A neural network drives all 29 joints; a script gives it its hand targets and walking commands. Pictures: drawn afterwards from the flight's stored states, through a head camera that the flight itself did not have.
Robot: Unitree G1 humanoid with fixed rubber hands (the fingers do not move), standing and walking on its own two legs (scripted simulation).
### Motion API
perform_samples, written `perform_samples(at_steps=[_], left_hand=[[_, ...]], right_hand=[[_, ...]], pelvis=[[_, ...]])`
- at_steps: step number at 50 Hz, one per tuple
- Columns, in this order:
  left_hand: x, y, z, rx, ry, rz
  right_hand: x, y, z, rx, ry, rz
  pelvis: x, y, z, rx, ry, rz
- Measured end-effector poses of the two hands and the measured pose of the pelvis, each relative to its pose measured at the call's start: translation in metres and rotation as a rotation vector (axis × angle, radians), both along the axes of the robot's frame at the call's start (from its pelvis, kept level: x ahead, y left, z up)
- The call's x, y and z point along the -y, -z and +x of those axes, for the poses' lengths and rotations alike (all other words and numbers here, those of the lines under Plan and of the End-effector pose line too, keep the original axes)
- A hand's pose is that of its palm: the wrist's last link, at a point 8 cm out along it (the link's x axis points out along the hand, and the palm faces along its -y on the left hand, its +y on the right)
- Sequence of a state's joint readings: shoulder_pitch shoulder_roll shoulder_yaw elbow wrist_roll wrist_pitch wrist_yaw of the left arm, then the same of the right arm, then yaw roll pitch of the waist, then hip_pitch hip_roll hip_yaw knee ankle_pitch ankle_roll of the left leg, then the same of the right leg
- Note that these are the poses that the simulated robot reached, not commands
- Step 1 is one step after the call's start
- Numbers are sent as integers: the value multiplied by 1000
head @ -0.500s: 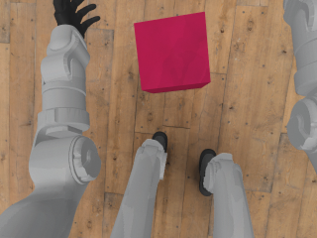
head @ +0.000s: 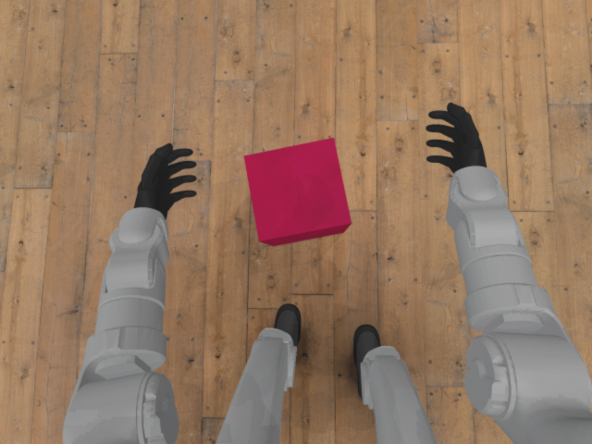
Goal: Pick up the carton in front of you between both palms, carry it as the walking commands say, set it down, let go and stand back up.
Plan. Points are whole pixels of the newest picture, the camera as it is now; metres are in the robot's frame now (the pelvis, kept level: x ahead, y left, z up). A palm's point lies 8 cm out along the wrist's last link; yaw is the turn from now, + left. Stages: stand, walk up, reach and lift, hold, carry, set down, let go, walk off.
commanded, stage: let go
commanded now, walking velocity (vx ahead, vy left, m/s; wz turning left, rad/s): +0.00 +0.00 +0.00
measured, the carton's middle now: (299, 198) +0.49 +0.10 -0.57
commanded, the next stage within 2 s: stand in 1.18 s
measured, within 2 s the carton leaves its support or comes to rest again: neither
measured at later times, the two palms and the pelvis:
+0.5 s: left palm (92, 363) +0.22 +0.25 +0.00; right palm (558, 298) +0.32 -0.19 -0.02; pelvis +0.06 +0.00 +0.07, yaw +3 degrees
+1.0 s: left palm (104, 367) +0.22 +0.23 +0.02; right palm out of the picture +0.24 -0.24 +0.01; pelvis +0.07 -0.02 +0.08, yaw +4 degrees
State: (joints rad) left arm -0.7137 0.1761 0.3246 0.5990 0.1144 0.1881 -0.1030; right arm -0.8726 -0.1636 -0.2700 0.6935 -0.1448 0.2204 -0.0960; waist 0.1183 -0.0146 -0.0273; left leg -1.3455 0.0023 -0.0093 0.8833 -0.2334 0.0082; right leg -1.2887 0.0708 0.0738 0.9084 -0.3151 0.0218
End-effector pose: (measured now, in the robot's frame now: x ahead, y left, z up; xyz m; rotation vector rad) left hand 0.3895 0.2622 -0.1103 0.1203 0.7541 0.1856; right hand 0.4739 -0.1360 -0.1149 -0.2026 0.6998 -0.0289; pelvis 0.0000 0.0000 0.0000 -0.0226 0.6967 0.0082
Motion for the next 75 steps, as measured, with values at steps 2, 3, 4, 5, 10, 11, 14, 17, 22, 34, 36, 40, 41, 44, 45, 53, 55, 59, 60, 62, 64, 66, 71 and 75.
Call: perform_samples(at_steps=[2, 3, 4, 5, 10, 11, 14, 17, 22, 34, 36, 40, 41, 44, 45, 53, 55, 59, 60, 62, 64, 66, 71, 75], left_hand=[[-2, -11, -13, -15, 28, 5], [-3, -17, -20, -20, 38, 6], [-5, -23, -26, -25, 46, 6], [-6, -28, -33, -28, 52, 6], [-11, -52, -69, -36, 53, -2], [-11, -56, -76, -37, 51, -4], [-9, -68, -99, -39, 43, -9], [-4, -80, -121, -42, 34, -12], [7, -99, -156, -49, 23, -10], [32, -123, -181, -52, 35, -11], [35, -124, -177, -47, 43, -11], [41, -124, -171, -40, 59, -8], [42, -124, -169, -39, 62, -8], [44, -124, -167, -40, 68, -6], [44, -124, -167, -41, 69, -5], [30, -129, -170, -62, 35, 44], [25, -129, -172, -64, 27, 49], [19, -128, -177, -74, 20, 50], [16, -127, -178, -71, 20, 59], [6, -121, -181, -70, 20, 87], [-5, -113, -185, -81, 20, 109], [-15, -107, -190, -101, 23, 121], [-30, -93, -197, -165, 34, 132], [-36, -89, -195, -191, 39, 138]], right_hand=[[4, -9, -17, -2, 16, -3], [5, -14, -24, -3, 19, -4], [6, -19, -31, -3, 20, -4], [7, -24, -38, -4, 19, -4], [13, -46, -65, -12, 0, -5], [14, -49, -70, -14, -5, -5], [19, -60, -85, -20, -19, -6], [27, -70, -103, -27, -29, -7], [45, -86, -134, -38, -34, -6], [87, -118, -197, -64, -23, -4], [95, -122, -206, -70, -16, -5], [107, -128, -221, -83, -2, -6], [109, -129, -224, -85, 0, -5], [112, -131, -230, -89, 4, -1], [111, -132, -231, -89, 5, 1], [101, -127, -231, -78, 7, -3], [97, -127, -230, -75, 5, -3], [90, -128, -231, -74, 6, -4], [90, -126, -232, -79, -1, -23], [96, -122, -237, -106, -5, -78], [107, -121, -243, -131, 7, -128], [120, -121, -248, -152, 27, -168], [141, -124, -254, -188, 74, -226], [146, -125, -253, -203, 93, -244]], pelvis=[[-3, -9, 4, 37, -1, 0], [-4, -13, 6, 55, -2, 1], [-5, -16, 8, 73, -3, 2], [-6, -20, 10, 91, -4, 3], [-9, -35, 20, 179, -15, 7], [-10, -37, 23, 197, -18, 8], [-10, -45, 30, 251, -28, 11], [-9, -52, 37, 310, -36, 15], [-6, -64, 49, 413, -45, 25], [13, -80, 69, 627, -56, 54], [17, -82, 71, 653, -56, 57], [21, -82, 74, 697, -53, 59], [22, -83, 74, 706, -52, 59], [23, -82, 75, 729, -49, 60], [23, -82, 74, 736, -48, 60], [17, -79, 72, 754, -57, 61], [14, -79, 71, 756, -58, 60], [7, -79, 68, 761, -57, 57], [6, -78, 67, 752, -56, 55], [4, -77, 66, 733, -54, 50], [1, -76, 67, 718, -50, 45], [-1, -75, 68, 707, -45, 41], [-6, -75, 75, 692, -37, 33], [-9, -76, 80, 688, -33, 30]])
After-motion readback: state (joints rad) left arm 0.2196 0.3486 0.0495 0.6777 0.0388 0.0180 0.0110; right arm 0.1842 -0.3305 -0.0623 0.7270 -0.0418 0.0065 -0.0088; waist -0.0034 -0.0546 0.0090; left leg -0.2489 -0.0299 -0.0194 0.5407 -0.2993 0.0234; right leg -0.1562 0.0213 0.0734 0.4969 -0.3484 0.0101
